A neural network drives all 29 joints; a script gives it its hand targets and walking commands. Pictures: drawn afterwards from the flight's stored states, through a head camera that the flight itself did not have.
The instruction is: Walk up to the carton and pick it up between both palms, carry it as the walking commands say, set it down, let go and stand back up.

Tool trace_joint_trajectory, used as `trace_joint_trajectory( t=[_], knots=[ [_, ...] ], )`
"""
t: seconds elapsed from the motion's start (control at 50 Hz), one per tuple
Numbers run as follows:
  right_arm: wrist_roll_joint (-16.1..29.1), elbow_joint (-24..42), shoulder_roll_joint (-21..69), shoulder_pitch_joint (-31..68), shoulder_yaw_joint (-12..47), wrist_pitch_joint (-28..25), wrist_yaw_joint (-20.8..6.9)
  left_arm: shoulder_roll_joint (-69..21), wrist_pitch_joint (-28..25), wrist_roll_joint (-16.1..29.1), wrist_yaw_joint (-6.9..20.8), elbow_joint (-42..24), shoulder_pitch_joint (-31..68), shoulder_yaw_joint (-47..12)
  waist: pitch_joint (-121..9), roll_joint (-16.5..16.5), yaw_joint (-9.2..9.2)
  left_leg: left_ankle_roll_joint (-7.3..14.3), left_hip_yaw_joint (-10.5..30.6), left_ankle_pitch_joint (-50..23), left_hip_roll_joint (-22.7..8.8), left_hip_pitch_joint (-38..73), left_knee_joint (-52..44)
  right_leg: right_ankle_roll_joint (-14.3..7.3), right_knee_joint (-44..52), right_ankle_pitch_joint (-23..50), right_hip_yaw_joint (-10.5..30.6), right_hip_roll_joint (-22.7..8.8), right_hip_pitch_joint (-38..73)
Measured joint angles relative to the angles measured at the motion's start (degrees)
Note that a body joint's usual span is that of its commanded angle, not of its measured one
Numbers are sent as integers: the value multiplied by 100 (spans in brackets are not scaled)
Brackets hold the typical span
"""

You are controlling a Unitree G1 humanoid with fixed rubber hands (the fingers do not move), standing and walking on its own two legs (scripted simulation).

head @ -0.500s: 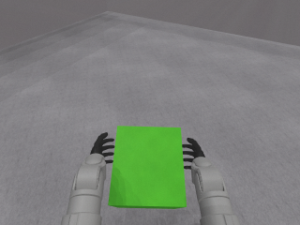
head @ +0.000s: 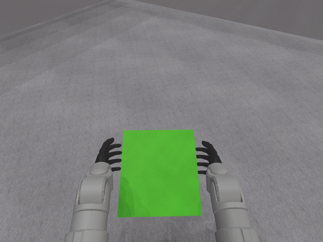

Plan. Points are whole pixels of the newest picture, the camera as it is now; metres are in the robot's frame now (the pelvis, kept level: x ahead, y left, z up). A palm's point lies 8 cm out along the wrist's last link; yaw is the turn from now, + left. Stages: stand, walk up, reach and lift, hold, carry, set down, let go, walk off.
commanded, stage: carry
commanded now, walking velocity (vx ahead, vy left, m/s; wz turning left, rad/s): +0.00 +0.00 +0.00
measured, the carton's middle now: (159, 176) +0.32 +0.00 -0.06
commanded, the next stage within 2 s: hold in 0.76 s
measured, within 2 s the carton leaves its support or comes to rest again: neither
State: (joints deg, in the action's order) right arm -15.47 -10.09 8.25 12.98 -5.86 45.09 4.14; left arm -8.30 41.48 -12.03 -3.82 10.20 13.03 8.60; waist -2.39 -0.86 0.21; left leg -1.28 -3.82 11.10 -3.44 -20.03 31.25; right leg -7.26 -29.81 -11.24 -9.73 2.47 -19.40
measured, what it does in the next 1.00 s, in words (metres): stands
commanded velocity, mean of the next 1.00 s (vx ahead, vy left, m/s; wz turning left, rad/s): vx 0.00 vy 0.00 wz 0.00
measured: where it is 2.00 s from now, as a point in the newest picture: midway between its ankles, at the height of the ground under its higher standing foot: outside the picture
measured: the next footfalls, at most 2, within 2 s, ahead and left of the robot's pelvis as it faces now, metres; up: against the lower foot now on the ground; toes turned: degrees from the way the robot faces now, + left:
none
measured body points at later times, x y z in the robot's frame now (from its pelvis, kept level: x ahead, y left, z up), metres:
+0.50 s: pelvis +0.01 +0.02 +0.00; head -0.01 +0.01 +0.45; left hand +0.31 +0.16 +0.04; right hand +0.31 -0.12 +0.03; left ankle +0.06 +0.14 -0.73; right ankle +0.06 -0.04 -0.73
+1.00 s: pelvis +0.02 +0.02 +0.01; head -0.03 +0.01 +0.45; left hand +0.32 +0.16 +0.06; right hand +0.31 -0.12 +0.04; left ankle +0.06 +0.15 -0.73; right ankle +0.06 -0.04 -0.73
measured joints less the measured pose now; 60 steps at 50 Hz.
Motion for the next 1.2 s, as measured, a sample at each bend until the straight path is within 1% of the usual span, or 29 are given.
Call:
trace_joint_trajectory(
  t=[0.06,0.14,0.22,0.3,0.38,0.42,0.48,0.64,0.8,0.82,0.86,0.88,0.9,0.96,1.0,1.04,1.14,1.2],
  knots=[
    [44,34,-28,-158,47,-15,7,16,75,47,25,-53,-75,-64,-76,1,-17,103,-13,82,25,-10,-13,41,58,8,-20,-36,14],
    [49,-87,-23,-117,8,-4,-24,-6,10,-55,24,204,35,26,-110,-36,-62,41,-43,-17,22,29,-75,78,105,24,-13,-50,46],
    [75,97,-24,-123,65,7,24,-2,-9,-29,-26,37,13,-24,-117,-59,-95,80,-88,30,66,8,-61,130,42,-12,22,-105,-7],
    [44,149,-22,-117,9,-10,17,-16,44,-4,-23,-11,84,-51,-143,-21,-57,117,-118,36,121,7,-74,168,-50,-68,44,-170,-57],
    [39,51,-15,-74,-18,0,-18,-23,36,-76,-39,98,112,-19,-127,6,-35,128,-143,79,140,56,-34,183,-137,-126,62,-201,-34],
    [75,94,-22,-115,22,26,0,-11,69,-53,-69,39,61,-54,-137,18,-22,132,-149,75,146,75,-55,183,-129,-128,64,-207,-23],
    [73,113,-31,-169,52,43,-9,2,49,-18,-39,57,-4,-57,-199,19,-10,135,-154,51,154,75,-109,185,-88,-112,66,-212,-29],
    [66,171,-31,-165,61,50,8,12,84,45,-38,-61,-62,-95,-228,0,-25,133,-165,30,160,97,-154,193,-68,-102,65,-223,-20],
    [27,50,-24,-126,13,46,-25,-4,105,-50,-6,84,25,-51,-290,-34,-54,117,-166,31,125,96,-174,181,9,-70,55,-189,-2],
    [70,21,-16,-84,-25,11,-3,-14,74,-88,33,113,72,-2,-138,-35,-32,118,-96,23,170,234,-210,192,25,-70,93,-173,119],
    [207,-152,7,23,-30,-105,38,-20,1,-154,103,139,111,190,192,-9,93,133,151,41,297,639,-340,188,126,-14,307,-76,449],
    [253,-242,12,47,27,-159,45,-14,-18,-184,133,109,78,273,266,1,154,105,250,-2,343,785,-401,193,173,15,424,-25,557],
    [267,-322,16,70,88,-194,39,-4,-22,-180,157,67,40,352,288,3,193,134,375,56,386,885,-431,199,200,36,529,27,624],
    [344,-268,6,35,162,-194,83,-2,-77,-191,262,52,21,442,263,0,279,27,461,111,388,1071,-446,201,269,67,686,120,796],
    [316,-362,24,119,41,-200,100,-21,-80,-226,339,161,109,483,230,-17,296,56,478,152,398,1157,-411,212,263,47,713,131,893],
    [212,-594,56,251,-109,-219,123,-53,-36,-284,388,342,252,556,215,-27,334,78,507,176,428,1259,-394,241,252,22,743,130,998],
    [105,-1030,121,499,-335,-229,122,-145,-1,-480,378,763,590,893,260,9,425,138,544,246,500,1397,-290,287,145,-42,822,121,1129],
    [24,-1113,147,585,-419,-252,139,-149,-31,-505,361,799,606,864,305,11,417,180,553,259,547,1416,-248,321,107,-51,854,95,1153]
  ],
)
